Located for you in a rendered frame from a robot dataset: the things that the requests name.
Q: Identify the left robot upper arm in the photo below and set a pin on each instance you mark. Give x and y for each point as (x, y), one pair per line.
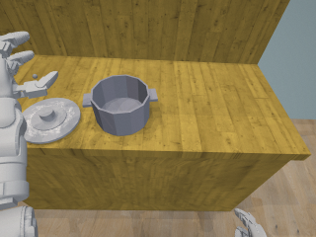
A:
(18, 222)

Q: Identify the right robot hand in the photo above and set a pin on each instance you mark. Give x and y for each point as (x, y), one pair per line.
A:
(254, 229)

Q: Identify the lid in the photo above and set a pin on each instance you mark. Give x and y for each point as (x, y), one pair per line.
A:
(39, 131)

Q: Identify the left robot hand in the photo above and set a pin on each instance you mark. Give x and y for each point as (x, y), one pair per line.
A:
(10, 64)

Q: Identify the left robot forearm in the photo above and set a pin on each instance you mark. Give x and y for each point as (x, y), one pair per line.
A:
(13, 154)

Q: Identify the table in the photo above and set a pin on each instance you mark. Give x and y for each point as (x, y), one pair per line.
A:
(216, 133)

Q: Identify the knob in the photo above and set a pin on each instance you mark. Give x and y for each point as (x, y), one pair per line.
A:
(46, 113)

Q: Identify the pot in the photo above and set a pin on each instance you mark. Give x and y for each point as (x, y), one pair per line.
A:
(121, 104)

